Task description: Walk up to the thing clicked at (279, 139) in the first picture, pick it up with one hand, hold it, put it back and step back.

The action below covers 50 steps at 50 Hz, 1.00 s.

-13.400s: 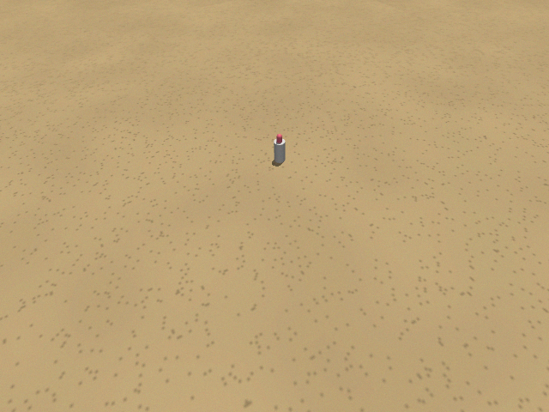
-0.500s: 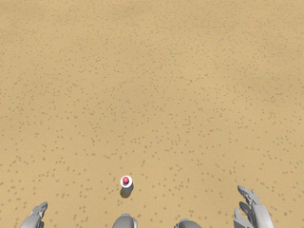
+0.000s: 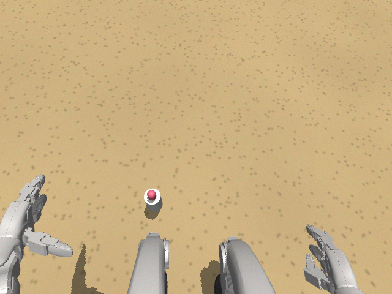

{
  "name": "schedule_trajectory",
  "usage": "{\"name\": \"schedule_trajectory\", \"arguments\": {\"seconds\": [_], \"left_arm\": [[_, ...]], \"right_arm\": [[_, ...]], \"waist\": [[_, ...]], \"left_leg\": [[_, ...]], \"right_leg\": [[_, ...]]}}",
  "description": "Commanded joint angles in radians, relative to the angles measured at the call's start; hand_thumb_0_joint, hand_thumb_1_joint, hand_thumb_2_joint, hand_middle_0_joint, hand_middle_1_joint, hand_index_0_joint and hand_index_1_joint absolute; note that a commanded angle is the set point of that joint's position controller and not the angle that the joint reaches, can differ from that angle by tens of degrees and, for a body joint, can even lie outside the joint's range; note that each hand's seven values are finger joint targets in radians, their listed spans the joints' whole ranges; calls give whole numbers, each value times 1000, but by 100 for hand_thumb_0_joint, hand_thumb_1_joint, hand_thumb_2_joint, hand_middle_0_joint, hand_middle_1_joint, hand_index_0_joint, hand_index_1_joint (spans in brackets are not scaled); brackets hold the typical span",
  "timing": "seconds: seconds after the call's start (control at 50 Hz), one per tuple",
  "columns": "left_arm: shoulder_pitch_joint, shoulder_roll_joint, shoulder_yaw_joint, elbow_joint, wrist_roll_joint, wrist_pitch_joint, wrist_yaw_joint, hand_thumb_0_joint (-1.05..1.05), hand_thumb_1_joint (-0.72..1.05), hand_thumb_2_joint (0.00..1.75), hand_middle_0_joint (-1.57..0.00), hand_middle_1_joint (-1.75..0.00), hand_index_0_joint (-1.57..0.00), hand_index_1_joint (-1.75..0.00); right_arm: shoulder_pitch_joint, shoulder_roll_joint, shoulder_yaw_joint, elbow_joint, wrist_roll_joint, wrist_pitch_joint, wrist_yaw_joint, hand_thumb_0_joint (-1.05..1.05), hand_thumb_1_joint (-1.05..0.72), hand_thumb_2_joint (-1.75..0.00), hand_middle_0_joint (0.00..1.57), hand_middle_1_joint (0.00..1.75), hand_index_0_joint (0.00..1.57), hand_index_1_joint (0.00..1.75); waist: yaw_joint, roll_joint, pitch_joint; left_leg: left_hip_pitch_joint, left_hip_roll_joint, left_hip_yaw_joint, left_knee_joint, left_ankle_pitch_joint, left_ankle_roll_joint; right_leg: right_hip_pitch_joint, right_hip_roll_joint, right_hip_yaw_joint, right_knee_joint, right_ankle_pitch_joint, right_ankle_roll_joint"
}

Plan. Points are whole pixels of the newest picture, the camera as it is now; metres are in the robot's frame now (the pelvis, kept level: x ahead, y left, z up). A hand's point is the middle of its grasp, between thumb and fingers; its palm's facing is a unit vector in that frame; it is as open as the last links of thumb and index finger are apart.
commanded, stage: go down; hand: left
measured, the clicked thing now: (153, 199) +0.44 +0.15 -0.50
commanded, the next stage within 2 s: approach in 1.40 s
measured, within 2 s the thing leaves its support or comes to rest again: neither
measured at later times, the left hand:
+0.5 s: hand (64, 198) +0.35 +0.32 -0.14, palm faces +0.00 -0.99 -0.13, open 17.1 cm
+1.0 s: hand (66, 189) +0.38 +0.33 -0.17, palm faces -0.01 -0.99 -0.11, open 17.6 cm
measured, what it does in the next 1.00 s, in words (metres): lowers itself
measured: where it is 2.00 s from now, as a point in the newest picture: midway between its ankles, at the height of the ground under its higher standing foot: outside the picture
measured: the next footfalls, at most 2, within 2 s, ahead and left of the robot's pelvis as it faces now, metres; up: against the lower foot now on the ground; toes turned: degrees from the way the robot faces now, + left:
none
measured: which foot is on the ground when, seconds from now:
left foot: down 0.00-1.00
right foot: down 0.00-1.00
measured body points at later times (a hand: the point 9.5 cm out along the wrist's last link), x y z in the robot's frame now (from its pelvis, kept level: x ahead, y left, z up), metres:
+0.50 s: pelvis -0.03 +0.00 -0.11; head +0.16 +0.03 +0.30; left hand +0.34 +0.38 -0.13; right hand +0.12 -0.28 -0.21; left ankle +0.06 +0.13 -0.56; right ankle +0.03 -0.13 -0.56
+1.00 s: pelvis -0.05 +0.00 -0.16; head +0.14 +0.05 +0.24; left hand +0.37 +0.39 -0.16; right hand +0.08 -0.28 -0.27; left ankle +0.06 +0.13 -0.56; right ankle +0.03 -0.13 -0.56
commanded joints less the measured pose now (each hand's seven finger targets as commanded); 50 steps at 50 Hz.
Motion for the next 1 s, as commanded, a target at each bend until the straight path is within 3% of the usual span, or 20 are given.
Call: {"name": "schedule_trajectory", "arguments": {"seconds": [0.0, 0.04, 0.06, 0.12, 0.16, 0.22, 0.28, 0.4, 0.48, 0.6, 0.64, 0.8, 0.86, 0.98], "left_arm": [[-1, 274, 148, -20, -33, -82, -46, 0, -45, 4, -5, -1, -5, -1], [-76, 362, 199, -47, -40, -105, -79, 0, -46, 4, -5, -1, -4, -1], [-90, 352, 199, -26, -45, -116, -98, 0, -46, 3, -5, -1, -4, -1], [-230, 365, 217, -41, -74, -178, -136, 0, -49, 3, -5, -2, -4, -1], [-342, 417, 238, -45, -81, -219, -157, 0, -47, 6, -3, -2, -3, -2], [-420, 410, 221, 67, -83, -258, -193, 0, -43, 7, -2, -2, -2, -2], [-460, 439, 227, 100, -87, -273, -229, 0, -40, 8, -2, -3, -2, -2], [-514, 548, 293, 125, -96, -280, -268, 0, -45, 8, -2, -4, -2, -3], [-505, 562, 315, 150, -102, -276, -277, 0, -47, 9, -2, -5, -2, -4], [-535, 549, 314, 189, -107, -279, -307, 0, -52, 6, -3, -6, -4, -5], [-610, 538, 289, 166, -113, -289, -318, 0, -54, 6, -3, -7, -4, -6], [-705, 633, 321, 178, -105, -306, -332, 0, -59, 4, -4, -7, -5, -6], [-717, 666, 335, 193, -100, -299, -333, 0, -61, 4, -4, -8, -6, -6], [-735, 683, 338, 215, -100, -284, -343, 0, -61, 4, -4, -9, -6, -7]], "right_arm": [[39, -182, -65, -94, 6, -14, 1, 0, -85, -89, 20, 30, 20, 30], [42, -193, -63, -73, 4, -5, 10, 0, -85, -89, 20, 30, 20, 30], [39, -195, -65, -63, 3, -3, 12, 0, -86, -89, 20, 30, 20, 30], [38, -190, -61, -35, -2, -3, 18, 0, -86, -89, 20, 30, 20, 30], [36, -192, -57, -23, -6, -5, 17, 0, -86, -89, 20, 30, 20, 30], [25, -193, -54, -12, -10, -8, 16, 0, -86, -89, 20, 30, 20, 30], [43, -204, -50, -4, -13, -7, 12, 0, -86, -89, 20, 30, 20, 30], [48, -221, -22, 13, -18, 4, 15, 0, -87, -89, 20, 30, 20, 30], [41, -220, -15, 19, -18, 14, 17, 0, -87, -90, 20, 30, 20, 30], [42, -237, -14, 31, -20, 24, 25, 0, -88, -90, 20, 30, 20, 30], [42, -236, -15, 35, -22, 23, 26, 0, -88, -90, 20, 30, 20, 30], [55, -253, -5, 46, -30, 25, 23, 0, -88, -90, 20, 30, 20, 30], [64, -254, 3, 49, -31, 30, 23, 0, -88, -90, 20, 30, 20, 30], [58, -260, 13, 39, -28, 31, 22, 0, -88, -89, 20, 30, 20, 30]], "waist": [[74, 132, -447], [84, 152, -495], [74, 144, -513], [38, 112, -527], [19, 118, -506], [-3, 111, -443], [7, 142, -487], [44, 178, -583], [52, 175, -555], [25, 183, -527], [3, 191, -520], [5, 235, -537], [5, 231, -542], [-7, 227, -503]], "left_leg": [[353, -10, 1, -142, 284, 41], [352, -11, 0, -99, 361, 43], [353, -7, -6, -75, 397, 44], [275, -5, 0, 5, 379, 57], [214, -2, -2, 23, 271, 57], [106, 1, -2, 43, 66, 53], [82, -1, 3, 61, 34, 45], [96, 1, 3, 132, 138, 44], [48, 3, 6, 159, 137, 47], [34, 9, -12, 200, 177, 45], [17, 13, -16, 214, 138, 45], [-34, 13, -13, 246, 39, 41], [-65, 9, -8, 261, 48, 42], [-120, 9, -9, 273, -13, 42]], "right_leg": [[67, 6, -1, -135, 262, -42], [51, 8, -5, -91, 315, -44], [32, 9, -10, -64, 340, -43], [-12, 14, -3, -26, 346, -35], [-56, 16, 3, -8, 263, -36], [-132, 15, 19, -1, 98, -36], [-148, 15, 24, 13, 68, -39], [-176, 22, -4, 101, 143, -44], [-203, 26, -7, 126, 142, -45], [-281, 30, -38, 198, 176, -51], [-315, 31, -41, 210, 153, -50], [-355, 31, -46, 257, 86, -52], [-347, 32, -50, 271, 89, -53], [-379, 34, -59, 287, 49, -52]]}}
